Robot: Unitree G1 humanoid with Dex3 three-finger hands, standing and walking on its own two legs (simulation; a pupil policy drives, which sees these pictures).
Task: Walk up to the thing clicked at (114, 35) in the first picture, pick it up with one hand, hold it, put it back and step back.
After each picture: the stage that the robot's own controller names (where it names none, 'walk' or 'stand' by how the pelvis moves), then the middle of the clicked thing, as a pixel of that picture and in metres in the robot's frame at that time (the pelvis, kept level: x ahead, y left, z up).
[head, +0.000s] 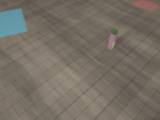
stand; (112, 39) +1.33 -0.35 -0.66
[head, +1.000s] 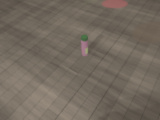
walk; (84, 45) +1.23 +0.04 -0.63
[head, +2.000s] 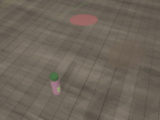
walk; (55, 84) +0.75 +0.24 -0.63
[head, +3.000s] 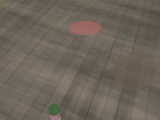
walk; (55, 115) +0.46 +0.17 -0.64
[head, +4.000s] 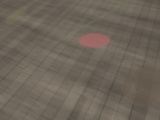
stand; out of the picture +0.39 +0.16 -0.66
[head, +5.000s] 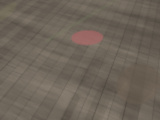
stand; out of the picture +0.37 +0.18 -0.65
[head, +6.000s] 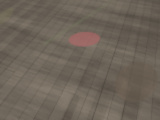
stand; out of the picture +0.38 +0.19 -0.66
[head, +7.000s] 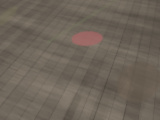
stand; out of the picture +0.39 +0.19 -0.66
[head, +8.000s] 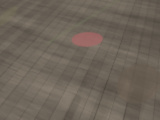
stand; out of the picture +0.38 +0.19 -0.66
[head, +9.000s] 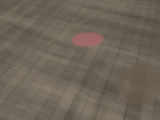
go down; out of the picture +0.38 +0.18 -0.66
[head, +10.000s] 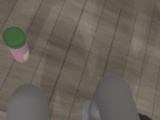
go down; (18, 47) +0.48 +0.19 -0.27
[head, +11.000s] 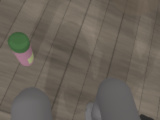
approach; (23, 51) +0.48 +0.18 -0.27
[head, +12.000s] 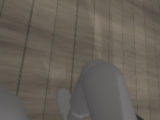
close in; out of the picture +0.48 +0.24 -0.17
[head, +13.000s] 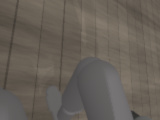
close; out of the picture +0.47 +0.25 -0.17
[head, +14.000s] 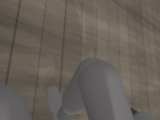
lift; out of the picture +0.42 +0.24 -0.18
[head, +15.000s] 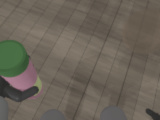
lift; (23, 76) +0.34 +0.17 +0.04
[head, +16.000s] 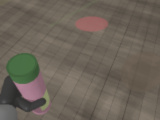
hold; (33, 89) +0.31 +0.16 +0.05
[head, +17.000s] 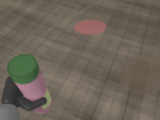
hold; (34, 88) +0.31 +0.16 +0.05
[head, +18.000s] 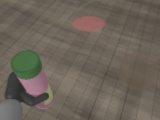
crouch; (36, 84) +0.33 +0.15 +0.04
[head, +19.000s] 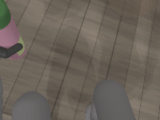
crouch; (6, 35) +0.48 +0.17 -0.04
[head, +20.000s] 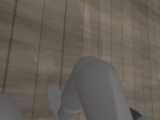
lower; out of the picture +0.47 +0.26 -0.18
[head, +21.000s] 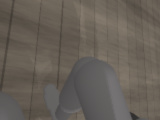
lower; out of the picture +0.47 +0.26 -0.18
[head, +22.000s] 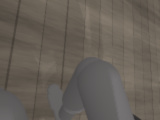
lower; out of the picture +0.46 +0.26 -0.18
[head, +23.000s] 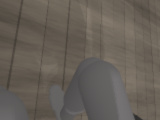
lower; out of the picture +0.46 +0.25 -0.18
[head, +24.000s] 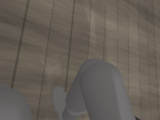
loosen; out of the picture +0.45 +0.22 -0.17
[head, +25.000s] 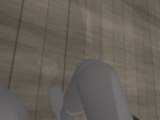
withdraw; out of the picture +0.46 +0.23 -0.18
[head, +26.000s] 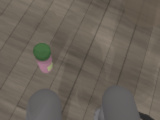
walk; (44, 60) +0.48 +0.16 -0.31
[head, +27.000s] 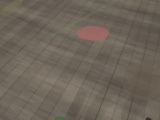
stand; out of the picture +0.39 +0.13 -0.59
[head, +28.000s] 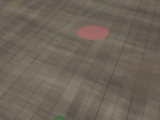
stand; out of the picture +0.39 +0.14 -0.60
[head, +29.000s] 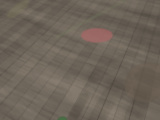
stand; out of the picture +0.40 +0.14 -0.63
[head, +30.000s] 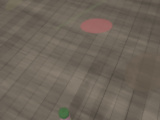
walk; (65, 118) +0.42 +0.14 -0.65
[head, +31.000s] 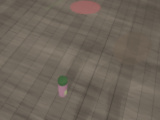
walk; (62, 87) +0.60 +0.10 -0.64
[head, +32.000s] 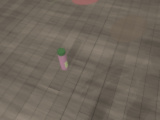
walk; (63, 59) +0.92 +0.23 -0.63
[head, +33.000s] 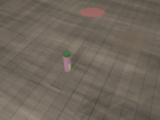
stand; (67, 61) +1.05 +0.14 -0.64
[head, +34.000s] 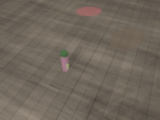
stand; (65, 61) +1.06 +0.16 -0.66
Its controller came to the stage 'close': yes
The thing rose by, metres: 0.70
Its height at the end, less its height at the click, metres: +0.00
